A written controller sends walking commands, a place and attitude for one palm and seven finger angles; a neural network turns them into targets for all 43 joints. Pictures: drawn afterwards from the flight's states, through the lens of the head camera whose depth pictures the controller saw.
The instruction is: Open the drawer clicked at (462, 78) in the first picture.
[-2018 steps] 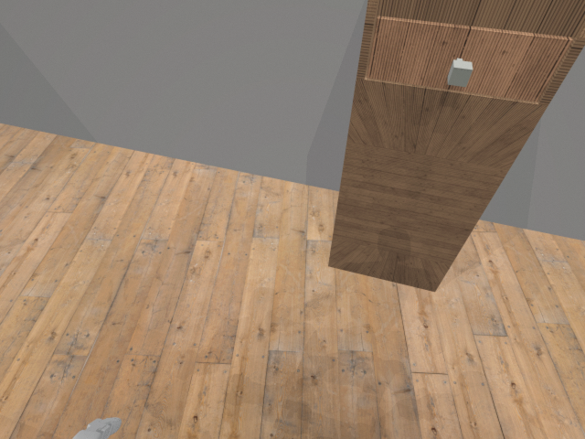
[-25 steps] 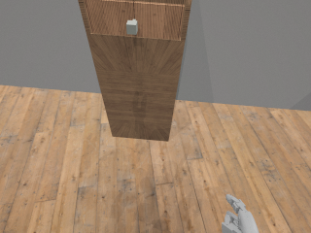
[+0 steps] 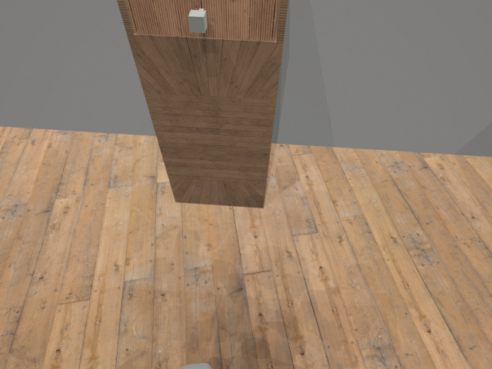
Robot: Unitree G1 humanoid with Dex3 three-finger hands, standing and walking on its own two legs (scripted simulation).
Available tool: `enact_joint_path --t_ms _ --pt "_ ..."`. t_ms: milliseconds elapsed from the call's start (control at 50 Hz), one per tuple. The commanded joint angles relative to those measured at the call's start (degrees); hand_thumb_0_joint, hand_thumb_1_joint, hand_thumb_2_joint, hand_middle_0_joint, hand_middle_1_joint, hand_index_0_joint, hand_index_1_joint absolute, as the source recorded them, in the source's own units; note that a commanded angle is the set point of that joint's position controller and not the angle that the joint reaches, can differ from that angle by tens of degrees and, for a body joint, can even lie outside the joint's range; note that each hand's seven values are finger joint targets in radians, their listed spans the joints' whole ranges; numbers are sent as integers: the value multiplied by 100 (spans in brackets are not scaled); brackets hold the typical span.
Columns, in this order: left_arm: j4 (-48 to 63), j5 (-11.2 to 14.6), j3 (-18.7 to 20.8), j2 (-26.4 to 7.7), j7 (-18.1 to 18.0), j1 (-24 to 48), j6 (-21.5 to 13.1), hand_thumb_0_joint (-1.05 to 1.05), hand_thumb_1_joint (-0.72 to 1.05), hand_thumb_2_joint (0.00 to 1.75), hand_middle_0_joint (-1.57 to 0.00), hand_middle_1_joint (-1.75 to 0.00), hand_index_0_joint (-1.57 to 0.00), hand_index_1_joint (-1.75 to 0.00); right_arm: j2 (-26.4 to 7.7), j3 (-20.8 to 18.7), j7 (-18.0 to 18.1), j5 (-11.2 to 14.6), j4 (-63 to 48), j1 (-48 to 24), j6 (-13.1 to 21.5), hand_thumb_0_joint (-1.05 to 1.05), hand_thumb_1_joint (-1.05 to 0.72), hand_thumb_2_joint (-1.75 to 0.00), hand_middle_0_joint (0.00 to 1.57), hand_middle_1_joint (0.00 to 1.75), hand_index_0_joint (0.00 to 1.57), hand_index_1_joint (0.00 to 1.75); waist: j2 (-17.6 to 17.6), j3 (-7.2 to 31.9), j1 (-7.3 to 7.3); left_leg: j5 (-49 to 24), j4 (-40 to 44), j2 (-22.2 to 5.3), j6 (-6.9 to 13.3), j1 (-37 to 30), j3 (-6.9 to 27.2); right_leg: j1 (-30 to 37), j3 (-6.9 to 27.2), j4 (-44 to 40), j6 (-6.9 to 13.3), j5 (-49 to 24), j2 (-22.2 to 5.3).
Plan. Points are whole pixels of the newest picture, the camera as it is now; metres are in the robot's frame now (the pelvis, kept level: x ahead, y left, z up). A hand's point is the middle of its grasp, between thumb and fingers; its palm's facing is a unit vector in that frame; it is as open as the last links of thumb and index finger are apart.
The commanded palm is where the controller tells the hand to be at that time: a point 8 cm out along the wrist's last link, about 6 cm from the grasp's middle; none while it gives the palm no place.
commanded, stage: let the arm hang, fingers relaxed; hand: left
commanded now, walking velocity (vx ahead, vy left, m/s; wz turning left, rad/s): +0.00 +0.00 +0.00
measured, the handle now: (199, 17) +0.86 +0.15 +0.14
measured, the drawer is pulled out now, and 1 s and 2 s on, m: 0.00 0.00 0.00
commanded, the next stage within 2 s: look to check the result in 0.78 s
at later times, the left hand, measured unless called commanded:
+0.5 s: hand out of the picture +0.04 +0.25 -0.13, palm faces +0.00 -0.93 -0.36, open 7.4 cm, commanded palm none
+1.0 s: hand out of the picture +0.11 +0.23 -0.13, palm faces -0.06 -0.94 -0.34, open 7.4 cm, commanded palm none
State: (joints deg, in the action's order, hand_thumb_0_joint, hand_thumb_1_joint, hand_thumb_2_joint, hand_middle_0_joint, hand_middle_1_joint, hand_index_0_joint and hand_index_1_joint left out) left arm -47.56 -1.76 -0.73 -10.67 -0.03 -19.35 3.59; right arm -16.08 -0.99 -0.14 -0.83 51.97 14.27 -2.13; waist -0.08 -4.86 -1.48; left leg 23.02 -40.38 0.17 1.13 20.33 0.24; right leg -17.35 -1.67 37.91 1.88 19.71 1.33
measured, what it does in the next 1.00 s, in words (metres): stands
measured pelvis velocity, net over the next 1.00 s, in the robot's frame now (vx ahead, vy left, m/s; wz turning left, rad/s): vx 0.02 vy -0.01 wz -0.01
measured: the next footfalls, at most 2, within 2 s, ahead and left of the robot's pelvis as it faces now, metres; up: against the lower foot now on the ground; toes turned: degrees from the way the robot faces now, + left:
none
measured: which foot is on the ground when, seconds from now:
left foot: down 0.00-1.00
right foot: down 0.00-1.00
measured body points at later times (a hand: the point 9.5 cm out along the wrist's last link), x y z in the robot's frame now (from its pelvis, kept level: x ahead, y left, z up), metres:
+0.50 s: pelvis +0.00 +0.00 +0.02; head +0.00 -0.02 +0.47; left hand +0.04 +0.30 -0.10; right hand +0.06 -0.26 -0.13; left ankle +0.03 +0.11 -0.72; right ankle +0.01 -0.10 -0.72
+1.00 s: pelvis +0.02 -0.01 +0.03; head +0.04 -0.02 +0.48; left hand +0.11 +0.28 -0.10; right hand +0.06 -0.30 -0.12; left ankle +0.03 +0.11 -0.72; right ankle +0.01 -0.10 -0.72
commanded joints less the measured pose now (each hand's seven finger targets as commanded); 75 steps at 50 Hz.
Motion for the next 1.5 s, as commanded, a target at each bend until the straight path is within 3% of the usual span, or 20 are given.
enact_joint_path --t_ms 0,20,40,60,100,160,220,300,400,540,660,900,1060,1400,1480 --pt "126 146 434 -1224 -80 368 -386 0 90 90 -20 -30 -20 -30 -606 -119 159 -38 -204 -3 241 0 -90 -90 20 30 20 30 -1199 777 21 -1685 1422 -657 214 -949 889 67 906 -1064 226 -985 -652" --pt "-63 153 393 -1192 -69 243 -362 0 90 90 -20 -30 -20 -30 -789 -138 174 -27 -177 -123 225 0 -90 -90 20 30 20 30 -1313 731 150 -1394 1680 -905 356 -626 1148 339 624 -1137 85 -563 -472" --pt "-311 128 343 -1101 -88 170 -319 0 90 90 -20 -30 -20 -30 -759 -143 153 -46 -41 -148 188 0 -90 -90 20 30 20 30 -1243 502 152 -289 2066 -897 347 -249 1229 519 592 -1323 88 5 -393" --pt "-480 122 359 -1143 -74 180 -298 0 90 90 -20 -30 -20 -30 -781 -166 153 -36 34 -122 179 0 -90 -90 20 30 20 30 -1346 307 159 313 2352 -842 302 -69 1277 556 549 -1302 97 75 -370" --pt "-781 122 344 -1159 -47 68 -312 0 90 90 -20 -30 -20 -30 -828 -198 173 -24 153 -73 170 0 -90 -90 20 30 20 30 -1193 255 200 694 2587 -825 276 -19 1258 679 463 -1315 98 -24 -347" --pt "-1089 106 319 -1231 -47 50 -382 0 90 90 -20 -30 -20 -30 -849 -229 180 8 302 66 205 0 -90 -90 20 30 20 30 -495 463 184 202 2457 -753 258 -386 1084 795 585 -1604 126 -277 -478" --pt "-1253 106 317 -1382 -64 220 -433 0 90 90 -20 -30 -20 -30 -862 -251 162 26 438 114 202 0 -90 -90 20 30 20 30 -58 255 103 -178 2249 -614 204 -667 849 435 773 -1964 191 57 -620" --pt "-1362 103 328 -1510 -81 468 -459 0 90 90 -20 -30 -20 -30 -932 -251 146 5 596 68 206 0 -90 -90 20 30 20 30 253 -12 32 -504 2183 -561 180 -850 714 153 885 -2231 192 325 -711" --pt "-1390 107 355 -1661 -83 730 -484 0 90 90 -20 -30 -20 -30 -1039 -230 120 -10 701 -153 251 0 -90 -90 20 30 20 30 264 -35 67 -748 2299 -581 168 -860 705 278 889 -2231 163 73 -722" --pt "-1299 116 383 -1808 -91 1080 -551 0 90 90 -20 -30 -20 -30 -1137 -194 101 -11 741 -439 327 0 -90 -90 20 30 20 30 125 329 100 -1713 2296 -632 123 -1043 656 793 849 -2121 135 -1040 -794" --pt "-1234 124 376 -1883 -86 1323 -559 0 90 90 -20 -30 -20 -30 -1239 -171 97 -9 780 -593 345 0 -90 -90 20 30 20 30 -5 429 118 -2016 2396 -669 73 -1135 641 1052 798 -2121 107 -1498 -818" --pt "-1262 144 342 -1941 -90 1448 -561 0 90 90 -20 -30 -20 -30 -1352 -136 112 8 829 -693 322 0 -90 -90 20 30 20 30 -127 636 83 -2265 2434 -702 18 -1455 581 1234 792 -2219 94 -1830 -829" --pt "-1330 146 333 -1952 -110 1383 -571 0 90 90 -20 -30 -20 -30 -1360 -140 124 19 837 -707 292 0 -90 -90 20 30 20 30 25 697 58 -2342 2396 -721 22 -1653 543 1232 779 -2271 82 -2020 -844" --pt "-1331 135 344 -2000 -125 1332 -588 0 90 90 -20 -30 -20 -30 -1379 -151 128 24 808 -855 286 0 -90 -90 20 30 20 30 110 653 71 -2514 2393 -724 27 -1741 547 1280 757 -2296 64 -2297 -858" --pt "-1324 134 343 -1991 -122 1335 -583 0 90 90 -20 -30 -20 -30 -1370 -150 123 23 795 -888 285 0 -90 -90 20 30 20 30 -8 598 81 -2452 2414 -720 21 -1716 533 1266 752 -2322 62 -2212 -874"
